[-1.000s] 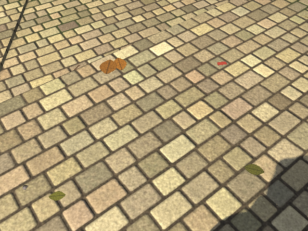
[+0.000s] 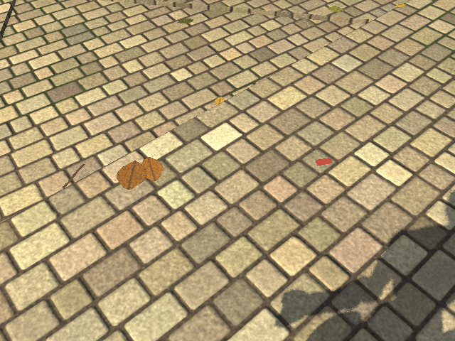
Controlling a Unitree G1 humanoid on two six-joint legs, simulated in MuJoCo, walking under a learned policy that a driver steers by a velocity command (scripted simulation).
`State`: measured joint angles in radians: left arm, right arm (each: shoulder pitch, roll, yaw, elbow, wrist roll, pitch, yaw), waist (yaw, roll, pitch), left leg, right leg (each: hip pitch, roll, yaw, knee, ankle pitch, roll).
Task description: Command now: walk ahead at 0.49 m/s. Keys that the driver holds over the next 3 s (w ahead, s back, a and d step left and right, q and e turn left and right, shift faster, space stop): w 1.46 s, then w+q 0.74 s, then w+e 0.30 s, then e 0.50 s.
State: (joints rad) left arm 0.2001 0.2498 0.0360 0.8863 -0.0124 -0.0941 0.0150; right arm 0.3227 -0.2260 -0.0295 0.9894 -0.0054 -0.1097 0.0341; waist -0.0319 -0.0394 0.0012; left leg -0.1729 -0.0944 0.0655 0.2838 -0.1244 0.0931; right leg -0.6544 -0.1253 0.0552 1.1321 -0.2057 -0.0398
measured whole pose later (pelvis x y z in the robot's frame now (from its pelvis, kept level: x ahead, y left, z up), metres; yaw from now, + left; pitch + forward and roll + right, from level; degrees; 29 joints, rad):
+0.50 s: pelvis +0.27 -0.08 +0.00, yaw +1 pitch +1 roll +0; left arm 0.29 0.23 0.04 0.92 0.00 -0.11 -0.03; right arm 0.23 -0.28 -0.04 0.93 0.02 -0.09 0.00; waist 0.02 0.04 0.00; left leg -0.59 0.10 -0.03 1.11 -0.23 0.05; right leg -0.21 0.04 -0.06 0.33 -0.15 -0.07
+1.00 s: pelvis +0.55 -0.01 -0.01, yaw +1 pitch +2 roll +0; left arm 0.29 0.26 0.05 0.96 -0.02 -0.10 0.00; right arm 0.19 -0.24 -0.05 0.91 0.00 -0.10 0.04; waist 0.00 -0.03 0.02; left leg -0.34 -0.04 0.07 0.45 -0.15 0.07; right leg -0.43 -0.06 0.03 1.19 -0.34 -0.05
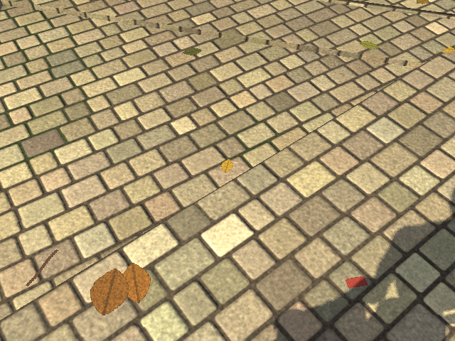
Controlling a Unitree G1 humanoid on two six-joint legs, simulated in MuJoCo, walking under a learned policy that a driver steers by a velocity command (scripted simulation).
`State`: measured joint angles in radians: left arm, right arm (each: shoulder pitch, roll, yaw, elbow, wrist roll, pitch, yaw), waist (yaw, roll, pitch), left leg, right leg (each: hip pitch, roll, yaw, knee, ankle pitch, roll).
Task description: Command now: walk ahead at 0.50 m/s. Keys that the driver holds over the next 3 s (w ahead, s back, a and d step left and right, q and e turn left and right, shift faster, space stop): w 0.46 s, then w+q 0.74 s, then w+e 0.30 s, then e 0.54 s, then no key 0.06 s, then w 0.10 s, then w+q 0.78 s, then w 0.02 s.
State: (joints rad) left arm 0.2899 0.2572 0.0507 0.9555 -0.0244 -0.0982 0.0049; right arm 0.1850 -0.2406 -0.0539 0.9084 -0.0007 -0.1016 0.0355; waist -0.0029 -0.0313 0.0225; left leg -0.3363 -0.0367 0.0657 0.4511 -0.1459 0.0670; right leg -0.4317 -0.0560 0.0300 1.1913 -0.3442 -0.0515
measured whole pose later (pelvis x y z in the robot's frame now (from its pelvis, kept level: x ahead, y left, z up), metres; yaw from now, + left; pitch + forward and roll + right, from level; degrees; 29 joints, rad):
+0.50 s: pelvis +0.27 -0.06 -0.01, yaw +0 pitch +2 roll +1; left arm 0.08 0.23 0.06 0.86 -0.01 -0.10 -0.03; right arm 0.35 -0.25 -0.05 1.02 0.03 -0.08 0.00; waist -0.03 0.01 0.04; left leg -0.23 0.00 -0.04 1.03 -0.47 0.04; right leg -0.44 0.00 -0.06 0.56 -0.15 -0.06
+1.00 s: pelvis +0.55 -0.01 -0.02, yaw +14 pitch +2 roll -1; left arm 0.52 0.14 0.02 1.07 0.10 -0.11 -0.03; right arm 0.05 -0.20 -0.04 0.88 -0.05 -0.05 0.07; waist 0.04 0.01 -0.01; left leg -0.55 0.01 0.02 0.55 -0.05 0.11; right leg 0.24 -0.04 -0.29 0.18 -0.42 0.05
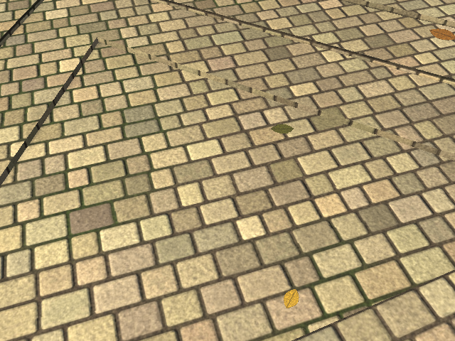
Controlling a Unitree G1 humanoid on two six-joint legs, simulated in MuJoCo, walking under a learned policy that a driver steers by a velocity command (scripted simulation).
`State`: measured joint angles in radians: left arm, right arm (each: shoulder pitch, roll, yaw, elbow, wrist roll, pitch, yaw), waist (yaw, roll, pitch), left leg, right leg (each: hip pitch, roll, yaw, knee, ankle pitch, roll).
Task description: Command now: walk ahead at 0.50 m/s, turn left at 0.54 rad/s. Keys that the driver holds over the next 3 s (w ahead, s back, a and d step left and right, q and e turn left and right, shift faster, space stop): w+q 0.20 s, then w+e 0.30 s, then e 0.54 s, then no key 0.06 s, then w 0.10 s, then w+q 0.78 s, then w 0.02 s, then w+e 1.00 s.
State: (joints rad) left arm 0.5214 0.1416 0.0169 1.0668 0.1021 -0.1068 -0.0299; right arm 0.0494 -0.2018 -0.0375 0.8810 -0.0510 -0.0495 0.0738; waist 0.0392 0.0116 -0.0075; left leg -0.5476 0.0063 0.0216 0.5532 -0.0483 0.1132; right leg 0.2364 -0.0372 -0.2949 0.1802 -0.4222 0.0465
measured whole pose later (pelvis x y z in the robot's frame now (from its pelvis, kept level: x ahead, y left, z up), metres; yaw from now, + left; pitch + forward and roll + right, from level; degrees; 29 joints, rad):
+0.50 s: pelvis +0.30 +0.01 -0.01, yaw +7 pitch +0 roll +1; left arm 0.21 0.23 0.03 0.82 0.09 -0.13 -0.04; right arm 0.40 -0.22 -0.04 0.96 -0.09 -0.13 0.05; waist -0.04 -0.01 0.01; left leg -0.19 -0.09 -0.06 0.88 -0.49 0.09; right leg -0.45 -0.01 -0.06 0.82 -0.31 -0.06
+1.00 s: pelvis +0.51 +0.04 -0.16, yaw -7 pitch +3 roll +1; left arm 0.33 0.23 0.01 0.74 -0.04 0.00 0.05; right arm 0.17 -0.19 -0.03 0.81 0.00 -0.02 0.00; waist 0.05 -0.04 0.00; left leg -0.34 -0.02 0.06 0.41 -0.13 0.03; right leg -0.87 0.06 0.07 2.13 -0.81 0.06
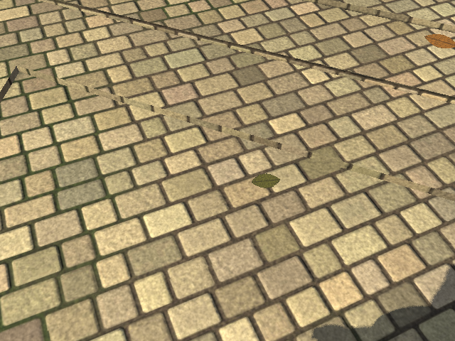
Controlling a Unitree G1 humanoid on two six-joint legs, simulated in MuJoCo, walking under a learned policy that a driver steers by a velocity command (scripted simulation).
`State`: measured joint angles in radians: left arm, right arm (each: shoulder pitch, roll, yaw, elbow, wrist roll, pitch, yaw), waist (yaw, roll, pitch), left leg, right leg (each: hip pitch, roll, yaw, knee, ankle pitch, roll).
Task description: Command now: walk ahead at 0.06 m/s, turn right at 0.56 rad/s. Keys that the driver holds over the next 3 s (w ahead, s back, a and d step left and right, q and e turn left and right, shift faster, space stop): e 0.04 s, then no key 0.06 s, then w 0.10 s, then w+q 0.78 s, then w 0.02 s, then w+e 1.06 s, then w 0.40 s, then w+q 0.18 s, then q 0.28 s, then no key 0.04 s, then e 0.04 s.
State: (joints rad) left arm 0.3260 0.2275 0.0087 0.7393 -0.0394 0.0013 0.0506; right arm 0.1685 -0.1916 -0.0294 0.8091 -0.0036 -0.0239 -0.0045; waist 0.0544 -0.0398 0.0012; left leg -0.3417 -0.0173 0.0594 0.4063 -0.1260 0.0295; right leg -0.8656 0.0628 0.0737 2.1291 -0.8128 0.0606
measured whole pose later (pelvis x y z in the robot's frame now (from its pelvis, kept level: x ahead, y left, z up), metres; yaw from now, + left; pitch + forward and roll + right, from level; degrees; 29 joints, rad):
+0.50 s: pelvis +0.11 -0.11 -0.02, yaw +0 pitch -4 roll -2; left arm 0.21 0.18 0.05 0.67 0.01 -0.09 0.00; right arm 0.35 -0.30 -0.08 0.85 0.00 0.03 -0.03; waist 0.06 0.09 -0.03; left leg -0.21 0.13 -0.04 0.72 -0.45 0.07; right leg -0.44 0.03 -0.13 0.93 -0.16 0.01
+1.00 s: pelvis +0.33 -0.02 -0.03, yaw +16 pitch +2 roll +0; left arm 0.52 0.16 0.06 0.98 -0.01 -0.07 0.05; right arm -0.03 -0.18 -0.06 0.63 0.03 -0.02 0.06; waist 0.09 0.00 0.02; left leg -0.56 -0.02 0.06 0.64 -0.09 0.11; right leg 0.05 -0.14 -0.21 0.56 -0.53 0.06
